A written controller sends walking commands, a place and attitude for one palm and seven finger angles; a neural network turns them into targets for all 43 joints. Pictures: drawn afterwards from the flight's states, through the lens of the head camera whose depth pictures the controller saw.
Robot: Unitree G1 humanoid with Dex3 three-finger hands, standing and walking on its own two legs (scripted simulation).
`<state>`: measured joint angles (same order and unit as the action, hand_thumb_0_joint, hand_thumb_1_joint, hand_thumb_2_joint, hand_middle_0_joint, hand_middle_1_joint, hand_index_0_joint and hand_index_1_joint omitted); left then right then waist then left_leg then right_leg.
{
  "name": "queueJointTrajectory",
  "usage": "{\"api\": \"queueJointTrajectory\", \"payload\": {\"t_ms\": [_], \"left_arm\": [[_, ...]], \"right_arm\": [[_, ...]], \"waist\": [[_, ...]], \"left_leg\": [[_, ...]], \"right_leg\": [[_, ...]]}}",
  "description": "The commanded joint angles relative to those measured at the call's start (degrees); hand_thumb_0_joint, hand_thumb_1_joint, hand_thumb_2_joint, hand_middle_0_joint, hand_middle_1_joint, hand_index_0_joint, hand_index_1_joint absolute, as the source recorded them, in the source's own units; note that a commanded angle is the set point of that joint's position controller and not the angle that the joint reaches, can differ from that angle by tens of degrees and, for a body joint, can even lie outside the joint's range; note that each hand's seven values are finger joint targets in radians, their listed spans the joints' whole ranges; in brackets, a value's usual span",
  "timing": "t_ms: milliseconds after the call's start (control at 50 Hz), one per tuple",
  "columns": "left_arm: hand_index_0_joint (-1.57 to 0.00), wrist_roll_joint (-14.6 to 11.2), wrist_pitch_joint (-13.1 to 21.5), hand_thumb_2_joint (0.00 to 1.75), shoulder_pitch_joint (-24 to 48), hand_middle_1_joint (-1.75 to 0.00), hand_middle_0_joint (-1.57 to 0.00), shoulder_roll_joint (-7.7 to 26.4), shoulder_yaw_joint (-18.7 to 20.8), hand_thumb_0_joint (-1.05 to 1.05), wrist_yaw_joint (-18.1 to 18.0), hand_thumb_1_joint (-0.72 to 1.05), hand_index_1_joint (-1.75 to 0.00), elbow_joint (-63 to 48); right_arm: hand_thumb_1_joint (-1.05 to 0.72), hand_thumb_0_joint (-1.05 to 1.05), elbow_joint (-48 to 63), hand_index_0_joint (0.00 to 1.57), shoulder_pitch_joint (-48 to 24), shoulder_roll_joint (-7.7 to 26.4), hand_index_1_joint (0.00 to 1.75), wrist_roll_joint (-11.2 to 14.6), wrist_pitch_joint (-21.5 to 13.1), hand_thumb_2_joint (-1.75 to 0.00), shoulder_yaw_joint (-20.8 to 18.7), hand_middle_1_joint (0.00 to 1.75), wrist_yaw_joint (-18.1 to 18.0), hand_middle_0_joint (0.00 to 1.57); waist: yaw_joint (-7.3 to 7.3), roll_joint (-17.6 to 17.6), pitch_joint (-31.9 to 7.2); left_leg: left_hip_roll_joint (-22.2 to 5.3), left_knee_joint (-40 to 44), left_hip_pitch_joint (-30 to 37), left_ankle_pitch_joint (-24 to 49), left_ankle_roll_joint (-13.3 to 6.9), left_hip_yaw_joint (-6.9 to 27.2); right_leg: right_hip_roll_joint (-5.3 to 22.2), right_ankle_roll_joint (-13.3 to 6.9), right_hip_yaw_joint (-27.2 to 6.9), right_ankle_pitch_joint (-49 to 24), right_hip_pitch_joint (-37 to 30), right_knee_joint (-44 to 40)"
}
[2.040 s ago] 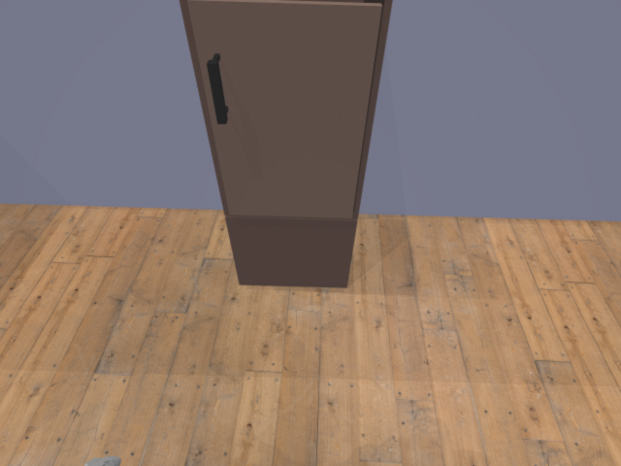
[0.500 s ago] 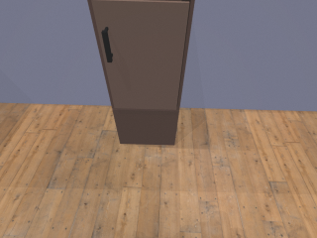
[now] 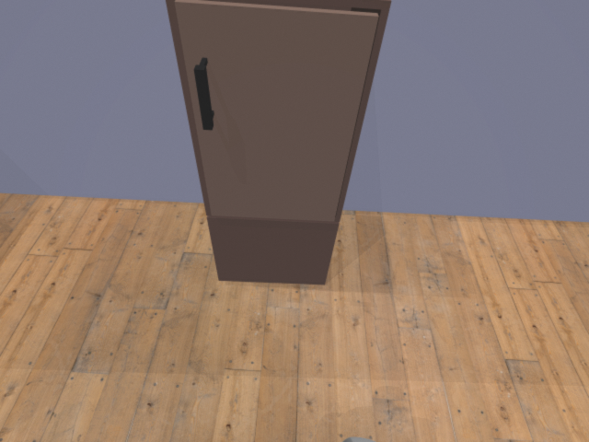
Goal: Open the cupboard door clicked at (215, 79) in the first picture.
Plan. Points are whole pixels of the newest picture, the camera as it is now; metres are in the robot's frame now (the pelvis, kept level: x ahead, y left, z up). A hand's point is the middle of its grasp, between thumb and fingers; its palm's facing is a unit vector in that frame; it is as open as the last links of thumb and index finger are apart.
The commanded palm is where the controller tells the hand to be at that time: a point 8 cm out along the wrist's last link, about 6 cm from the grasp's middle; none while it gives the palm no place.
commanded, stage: take the last steps up to it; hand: left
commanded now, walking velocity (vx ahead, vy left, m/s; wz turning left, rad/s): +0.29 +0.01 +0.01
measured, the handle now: (206, 94) +0.76 +0.22 +0.07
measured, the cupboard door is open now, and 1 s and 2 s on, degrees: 0 0 0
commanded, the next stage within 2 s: come to a stop and stand still in 0.32 s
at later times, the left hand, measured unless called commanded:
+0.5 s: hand (205, 388) +0.24 +0.15 -0.17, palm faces +0.09 -0.97 -0.21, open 7.1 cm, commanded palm none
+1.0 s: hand (208, 417) +0.19 +0.14 -0.17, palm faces +0.09 -0.95 -0.28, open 7.3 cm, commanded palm none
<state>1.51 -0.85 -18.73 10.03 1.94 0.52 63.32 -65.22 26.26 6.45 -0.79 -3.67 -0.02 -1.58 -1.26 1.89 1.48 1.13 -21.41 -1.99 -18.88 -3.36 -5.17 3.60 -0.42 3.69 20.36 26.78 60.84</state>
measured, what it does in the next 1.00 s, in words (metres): walks ahead: right foot, then left foot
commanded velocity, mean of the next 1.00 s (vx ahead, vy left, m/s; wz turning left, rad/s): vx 0.00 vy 0.02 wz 0.01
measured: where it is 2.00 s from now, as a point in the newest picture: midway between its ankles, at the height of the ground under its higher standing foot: outside the picture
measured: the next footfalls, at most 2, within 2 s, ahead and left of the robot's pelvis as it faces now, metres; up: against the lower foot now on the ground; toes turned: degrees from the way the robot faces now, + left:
right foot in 0.26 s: +0.25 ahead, -0.13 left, +0.00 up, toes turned -7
left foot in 0.58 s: +0.31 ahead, +0.11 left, +0.00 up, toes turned +8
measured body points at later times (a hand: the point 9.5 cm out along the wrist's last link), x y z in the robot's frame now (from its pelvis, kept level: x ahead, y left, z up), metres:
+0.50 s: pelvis +0.18 -0.03 -0.01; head +0.19 -0.03 +0.44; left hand +0.23 +0.20 -0.16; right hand +0.21 -0.26 -0.16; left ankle +0.20 +0.10 -0.70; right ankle +0.21 -0.12 -0.74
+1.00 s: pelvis +0.19 -0.06 -0.01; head +0.20 -0.09 +0.44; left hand +0.19 +0.19 -0.15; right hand +0.27 -0.29 -0.17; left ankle +0.23 +0.09 -0.71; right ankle +0.19 -0.16 -0.74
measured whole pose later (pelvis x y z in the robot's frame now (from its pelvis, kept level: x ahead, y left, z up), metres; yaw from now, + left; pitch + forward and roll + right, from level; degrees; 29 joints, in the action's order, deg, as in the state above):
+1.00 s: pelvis +0.19 -0.06 -0.01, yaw +1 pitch -1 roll +1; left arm 1.7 -1.3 -17.2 9.2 2.1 -2.0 58.1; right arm -58.3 8.4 11.1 -0.8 4.3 -4.1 -0.3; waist 1.6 -2.7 2.5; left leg -2.5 -45.4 -24.1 -22.0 0.9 -1.3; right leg 1.7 -1.7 3.5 18.9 14.6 34.8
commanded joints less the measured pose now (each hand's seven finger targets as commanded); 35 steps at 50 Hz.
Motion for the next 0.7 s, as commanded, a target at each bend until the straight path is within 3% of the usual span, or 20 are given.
{"api": "queueJointTrajectory", "payload": {"t_ms": [0, 120, 160, 180, 200, 220, 240, 260, 280, 300, 340, 380, 460, 520, 540, 560, 580, 600, 640, 680], "left_arm": [[-0.20, -0.15, 1.95, 0.90, 7.09, -0.30, -0.20, 1.65, 0.87, 0.00, 0.49, 0.90, -0.30, -6.95], [-0.20, -0.53, 2.62, 0.90, 13.15, -0.30, -0.20, 0.59, 1.03, 0.00, 0.52, 0.90, -0.30, -8.87], [-0.20, -0.33, 2.92, 0.90, 8.65, -0.30, -0.20, 1.51, 1.45, 0.00, 0.18, 0.90, -0.30, -7.94], [-0.20, -0.16, 3.29, 0.90, 3.63, -0.30, -0.20, 2.36, 1.77, 0.00, -0.02, 0.90, -0.30, -6.47], [-0.20, 0.10, 3.98, 0.90, -3.70, -0.30, -0.20, 4.19, 2.44, 0.00, -0.25, 0.90, -0.30, -4.42], [-0.20, 0.59, 5.04, 0.90, -11.28, -0.30, -0.20, 9.19, 3.65, 0.00, -0.97, 0.90, -0.30, -2.50], [-0.20, -0.19, 5.07, 0.90, -15.30, -0.30, -0.20, 14.06, 4.68, 0.00, -1.73, 0.90, -0.30, -1.72], [-0.20, -1.10, 4.51, 0.90, -11.09, -0.30, -0.20, 13.27, 4.65, 0.00, -1.76, 0.90, -0.30, -2.34], [-0.20, -0.85, 4.22, 0.90, -5.46, -0.30, -0.20, 10.71, 3.82, 0.00, -1.92, 0.90, -0.30, -3.89], [-0.20, -0.61, 4.35, 0.90, -1.26, -0.30, -0.20, 7.17, 2.89, 0.00, -2.16, 0.90, -0.30, -4.47], [-0.20, -0.08, 4.75, 0.90, 2.25, -0.30, -0.20, 3.85, 1.73, 0.00, -2.50, 0.90, -0.30, -5.14], [-0.20, 0.15, 4.75, 0.90, 3.09, -0.30, -0.20, 3.75, 1.58, 0.00, -2.32, 0.90, -0.30, -5.36], [-0.20, 0.08, 3.68, 0.90, 2.81, -0.30, -0.20, 4.14, 1.40, 0.00, -2.25, 0.90, -0.30, -5.63], [-0.20, -0.54, 2.01, 0.90, 2.97, -0.30, -0.20, 5.72, 1.47, 0.00, -2.66, 0.90, -0.30, -5.60], [-0.20, -0.48, 1.29, 0.90, 1.64, -0.30, -0.20, 4.74, 1.34, 0.00, -2.64, 0.90, -0.30, -6.11], [-0.20, -0.78, 0.72, 0.90, -0.78, -0.30, -0.20, 3.50, 1.28, 0.00, -2.87, 0.90, -0.30, -6.53], [-0.20, -0.70, 0.36, 0.90, -1.91, -0.30, -0.20, 3.08, 1.13, 0.00, -3.15, 0.90, -0.30, -6.54], [-0.20, -0.96, -0.10, 0.90, -1.93, -0.30, -0.20, 3.34, 1.01, 0.00, -3.13, 0.90, -0.30, -6.47], [-0.20, -0.84, -0.68, 0.90, -1.34, -0.30, -0.20, 4.46, 1.47, 0.00, -3.05, 0.90, -0.30, -6.32], [-0.20, -0.81, -0.83, 0.90, -1.32, -0.30, -0.20, 4.27, 1.93, 0.00, -2.78, 0.90, -0.30, -6.72]], "right_arm": [[-0.90, 0.00, -0.71, 0.20, 6.25, 7.92, 0.30, 0.19, -1.67, -0.90, -1.69, 0.30, -1.10, 0.20], [-0.90, 0.00, -3.20, 0.20, 8.44, 7.32, 0.30, -0.34, -1.13, -0.90, -2.11, 0.30, -1.28, 0.20], [-0.90, 0.00, -3.29, 0.20, 7.37, 8.11, 0.30, -0.26, -0.90, -0.90, -2.43, 0.30, -1.28, 0.20], [-0.90, 0.00, -3.29, 0.20, 6.93, 8.59, 0.30, -0.11, -0.75, -0.90, -2.59, 0.30, -1.26, 0.20], [-0.90, 0.00, -2.85, 0.20, 6.58, 8.69, 0.30, 0.19, -0.64, -0.90, -2.64, 0.30, -1.12, 0.20], [-0.90, 0.00, -1.69, 0.20, 7.67, 6.61, 0.30, 0.75, -0.72, -0.90, -2.45, 0.30, -0.43, 0.20], [-0.90, 0.00, 0.09, 0.20, 10.63, 3.93, 0.30, 1.16, -0.83, -0.90, -2.34, 0.30, -0.21, 0.20], [-0.90, 0.00, 0.47, 0.20, 5.48, 4.96, 0.30, 0.99, -0.19, -0.90, -2.90, 0.30, -0.18, 0.20], [-0.90, 0.00, 2.16, 0.20, 0.87, 3.88, 0.30, 0.48, 0.16, -0.90, -3.08, 0.30, 0.20, 0.20], [-0.90, 0.00, 2.68, 0.20, -0.87, 3.12, 0.30, -0.16, 0.65, -0.90, -2.84, 0.30, 0.48, 0.20], [-0.90, 0.00, 2.11, 0.20, 1.64, 1.37, 0.30, -0.76, 2.01, -0.90, -2.71, 0.30, 0.86, 0.20], [-0.90, 0.00, 2.12, 0.20, 3.02, 0.71, 0.30, -0.77, 2.81, -0.90, -2.48, 0.30, 1.01, 0.20], [-0.90, 0.00, 3.99, 0.20, -2.11, 0.16, 0.30, -0.25, 2.79, -0.90, -1.34, 0.30, 0.73, 0.20], [-0.90, 0.00, 4.20, 0.20, -3.20, 3.43, 0.30, 0.18, 2.96, -0.90, -1.98, 0.30, 0.32, 0.20], [-0.90, 0.00, 4.73, 0.20, -3.56, 6.13, 0.30, 0.13, 2.68, -0.90, -2.52, 0.30, 0.21, 0.20], [-0.90, 0.00, 6.23, 0.20, -5.51, 9.54, 0.30, -0.15, 2.66, -0.90, -2.98, 0.30, -0.02, 0.20], [-0.90, 0.00, 7.41, 0.20, -7.53, 11.57, 0.30, -0.33, 3.12, -0.90, -3.32, 0.30, -0.16, 0.20], [-0.90, 0.00, 7.78, 0.20, -9.47, 11.94, 0.30, -0.29, 3.07, -0.90, -3.30, 0.30, -0.64, 0.20], [-0.90, 0.00, 8.87, 0.20, -12.48, 12.30, 0.30, -0.46, 3.48, -0.90, -3.49, 0.30, -1.44, 0.20], [-0.90, 0.00, 10.07, 0.20, -14.62, 13.82, 0.30, -0.67, 4.18, -0.90, -4.40, 0.30, -1.41, 0.20]], "waist": [[-0.02, -6.81, 7.31], [-1.18, -8.48, 8.22], [1.21, -7.83, 5.95], [3.50, -6.83, 3.67], [6.56, -4.84, -0.53], [8.89, 2.59, -7.11], [7.09, 10.79, -13.67], [7.39, 5.18, -10.27], [5.88, 2.19, -1.86], [3.65, 0.28, 2.49], [0.02, 0.12, 2.51], [-1.65, 3.81, 1.56], [-0.23, 3.35, 0.51], [-0.79, 2.48, -0.49], [-0.04, -3.50, -0.65], [1.24, -10.78, -0.69], [1.53, -12.95, 0.43], [1.47, -17.99, -0.46], [1.53, -15.56, -0.80], [1.11, -10.56, -3.82]], "left_leg": [[-14.61, 11.06, 1.78, 25.73, -7.79, 10.83], [-14.45, 8.37, 0.68, 34.14, -6.42, 6.75], [-14.73, 2.00, 0.78, 44.89, -5.80, 5.62], [-13.82, -4.14, 0.54, 48.01, -4.70, 4.49], [-11.74, -14.34, -3.32, 45.15, -2.83, 3.50], [-7.55, -31.41, -15.51, 27.36, -0.41, 1.39], [0.28, -52.36, -26.16, -11.59, 1.42, 0.56], [-3.05, -57.23, -26.89, -11.98, 0.31, 6.22], [-5.27, -58.51, -30.31, -8.33, 0.40, 6.30], [-7.57, -55.95, -29.83, -4.90, 0.54, 7.11], [-8.73, -48.69, -24.66, -2.70, 1.73, 5.93], [-8.69, -39.39, -21.31, -2.38, 3.01, 3.62], [-6.17, -21.98, -16.14, 2.41, 4.70, 0.90], [-5.64, -6.62, -7.38, 14.45, 5.22, 0.66], [-8.61, -4.88, -5.07, 26.62, 4.08, 3.50], [-15.37, -2.97, -5.91, 39.70, 0.63, 9.67], [-18.96, -0.89, -9.05, 44.49, -2.13, 11.41], [-21.08, 2.17, -9.15, 48.39, -4.99, 14.79], [-22.41, 1.29, -8.44, 51.21, -8.16, 14.50], [-22.21, -1.53, -3.78, 51.73, -8.89, 12.15]], "right_leg": [[2.53, 0.92, 0.24, -6.37, 12.21, -3.72], [-0.23, -1.42, 3.27, -8.87, 2.94, -20.25], [-2.31, -2.81, 4.19, -7.60, -4.27, -22.58], [-3.49, -3.20, 4.99, -8.92, -10.25, -25.46], [-3.59, -3.80, 4.43, -12.57, -21.40, -29.90], [8.19, -7.91, -9.25, -16.14, -35.74, -32.12], [24.98, -15.33, -33.41, -24.85, -41.45, -40.01], [23.82, -16.34, -31.93, -13.76, -32.72, -43.95], [22.03, -15.14, -28.38, -6.88, -22.88, -46.49], [19.70, -13.31, -22.10, -5.36, -15.02, -47.26], [15.92, -10.62, -12.37, -8.89, -7.22, -48.56], [13.44, -9.36, -5.91, -13.60, -4.44, -48.45], [10.17, -8.73, -2.24, -26.77, -6.60, -44.10], [7.74, -5.41, -0.89, -24.72, -7.76, -36.20], [4.95, -2.95, -0.17, -19.31, -7.02, -31.74], [1.87, -0.41, 1.07, -10.15, -6.53, -29.33], [-0.63, 0.56, 2.56, -0.62, -9.05, -24.70], [-1.50, 1.48, 2.12, 8.27, -8.05, -17.35], [-0.85, 1.27, -2.57, 13.56, -5.03, -6.02], [-1.35, 1.62, -3.37, 12.48, -1.68, -2.28]]}}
